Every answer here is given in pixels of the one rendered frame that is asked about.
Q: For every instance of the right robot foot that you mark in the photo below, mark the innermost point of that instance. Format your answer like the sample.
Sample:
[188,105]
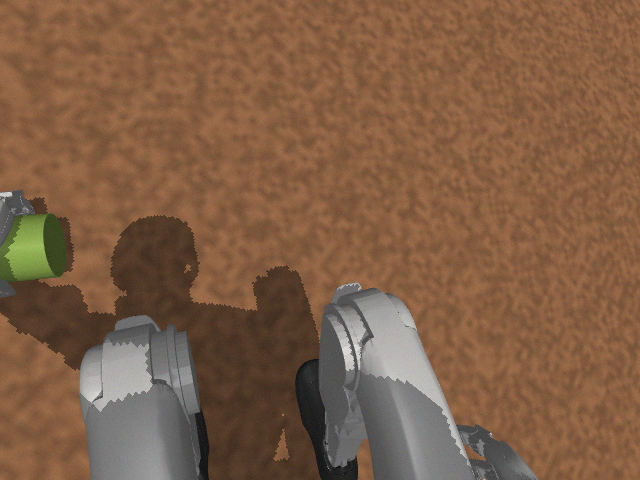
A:
[312,413]

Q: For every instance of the right robot hand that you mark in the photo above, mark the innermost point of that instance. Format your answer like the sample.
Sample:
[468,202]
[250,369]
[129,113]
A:
[503,462]

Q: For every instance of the left robot hand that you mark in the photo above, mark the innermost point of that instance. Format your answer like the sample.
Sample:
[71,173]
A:
[12,203]

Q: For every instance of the bottle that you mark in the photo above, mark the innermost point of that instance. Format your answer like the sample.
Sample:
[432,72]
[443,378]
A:
[34,249]

